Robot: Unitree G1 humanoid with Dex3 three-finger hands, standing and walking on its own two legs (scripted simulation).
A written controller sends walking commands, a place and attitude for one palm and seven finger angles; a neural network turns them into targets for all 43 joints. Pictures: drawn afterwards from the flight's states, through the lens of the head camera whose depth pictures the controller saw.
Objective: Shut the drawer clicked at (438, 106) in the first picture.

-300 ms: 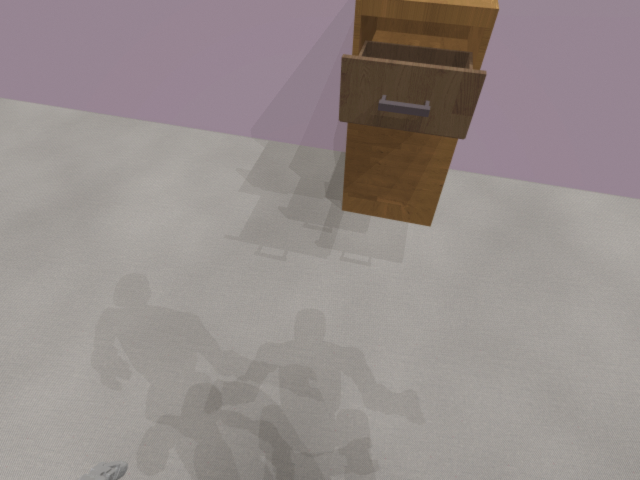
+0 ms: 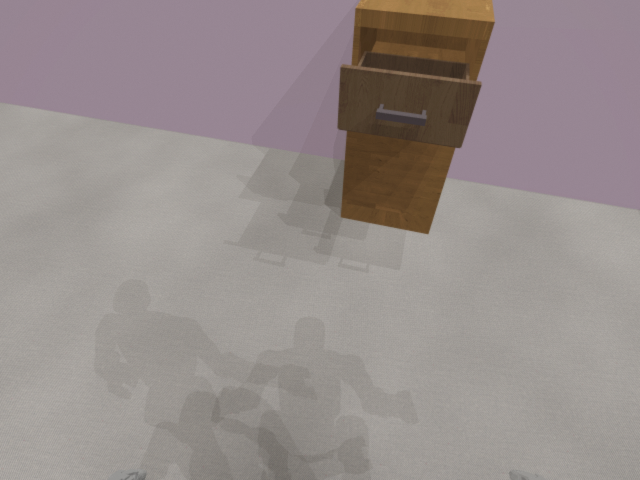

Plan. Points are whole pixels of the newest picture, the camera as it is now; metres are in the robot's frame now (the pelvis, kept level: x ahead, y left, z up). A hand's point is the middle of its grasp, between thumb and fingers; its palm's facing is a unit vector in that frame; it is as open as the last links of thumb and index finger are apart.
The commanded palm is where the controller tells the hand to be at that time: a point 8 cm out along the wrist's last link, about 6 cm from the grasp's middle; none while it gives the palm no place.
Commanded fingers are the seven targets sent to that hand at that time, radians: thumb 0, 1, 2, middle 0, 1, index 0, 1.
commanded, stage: stand and wait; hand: left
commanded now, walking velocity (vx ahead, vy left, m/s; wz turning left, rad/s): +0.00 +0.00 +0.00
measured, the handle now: (401, 113) +1.00 -0.15 -0.04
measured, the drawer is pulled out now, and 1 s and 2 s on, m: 0.30 0.30 0.30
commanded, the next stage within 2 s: look at it before walking up in 0.52 s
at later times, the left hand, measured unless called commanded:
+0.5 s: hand out of the picture +0.05 +0.24 -0.15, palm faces -0.02 -0.94 -0.34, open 7.4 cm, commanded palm none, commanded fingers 0.00 0.90 0.90 -0.20 -0.30 -0.20 -0.30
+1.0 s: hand out of the picture +0.05 +0.24 -0.15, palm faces -0.03 -0.94 -0.33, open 7.4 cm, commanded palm none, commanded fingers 0.00 0.90 0.90 -0.20 -0.30 -0.20 -0.30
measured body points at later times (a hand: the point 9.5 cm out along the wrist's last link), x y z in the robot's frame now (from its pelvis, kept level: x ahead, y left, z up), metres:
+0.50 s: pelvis -0.02 -0.01 +0.00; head -0.02 -0.01 +0.45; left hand +0.06 +0.29 -0.13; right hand +0.05 -0.31 -0.13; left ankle -0.02 +0.12 -0.74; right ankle -0.02 -0.12 -0.74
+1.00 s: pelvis -0.02 -0.01 +0.01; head -0.02 -0.01 +0.46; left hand +0.05 +0.29 -0.13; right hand +0.06 -0.30 -0.13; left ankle -0.02 +0.12 -0.74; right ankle -0.02 -0.12 -0.74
